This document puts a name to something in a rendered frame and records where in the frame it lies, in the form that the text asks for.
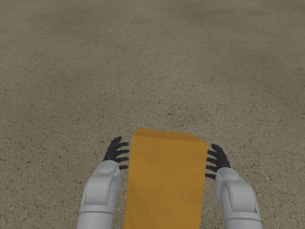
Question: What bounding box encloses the left robot hand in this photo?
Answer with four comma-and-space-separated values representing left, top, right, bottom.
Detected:
103, 136, 130, 170

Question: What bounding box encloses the left robot forearm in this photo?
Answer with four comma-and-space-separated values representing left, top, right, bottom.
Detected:
76, 160, 121, 229

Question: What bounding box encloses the carton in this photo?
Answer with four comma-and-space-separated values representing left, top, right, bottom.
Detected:
123, 128, 209, 229

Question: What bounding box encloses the right robot hand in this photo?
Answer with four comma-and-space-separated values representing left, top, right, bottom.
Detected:
205, 144, 231, 180

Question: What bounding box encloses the right robot forearm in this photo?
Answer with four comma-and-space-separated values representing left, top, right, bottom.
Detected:
214, 167, 263, 229

